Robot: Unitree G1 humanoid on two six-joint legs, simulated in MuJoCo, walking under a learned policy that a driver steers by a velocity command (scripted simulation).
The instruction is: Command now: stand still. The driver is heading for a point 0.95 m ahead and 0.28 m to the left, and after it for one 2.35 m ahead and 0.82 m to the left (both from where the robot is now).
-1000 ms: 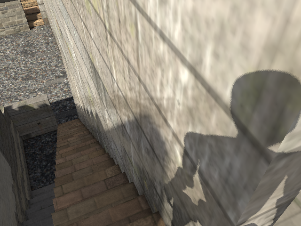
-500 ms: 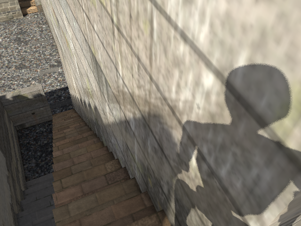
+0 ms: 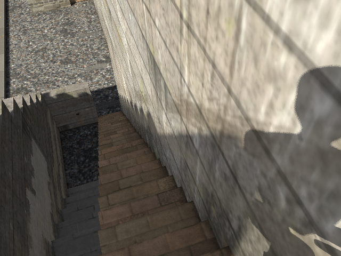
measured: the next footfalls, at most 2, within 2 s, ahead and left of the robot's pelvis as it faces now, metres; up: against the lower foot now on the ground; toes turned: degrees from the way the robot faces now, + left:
left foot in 0.14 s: +0.15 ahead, +0.16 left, -0.20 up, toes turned +3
right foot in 0.40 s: +0.13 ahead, -0.03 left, -0.06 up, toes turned +1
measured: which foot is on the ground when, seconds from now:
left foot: up 0.00-0.12, down 0.14-1.00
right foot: down 0.00-0.14, up 0.16-0.38, down 0.40-0.50, up 0.52-0.64, down 0.66-1.00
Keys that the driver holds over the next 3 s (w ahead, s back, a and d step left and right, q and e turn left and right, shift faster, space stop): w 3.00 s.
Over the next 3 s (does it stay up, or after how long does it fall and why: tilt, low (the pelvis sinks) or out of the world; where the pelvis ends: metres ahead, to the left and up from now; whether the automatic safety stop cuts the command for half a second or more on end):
stays up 0.20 0.11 -0.16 its command is cut before an obstacle from the start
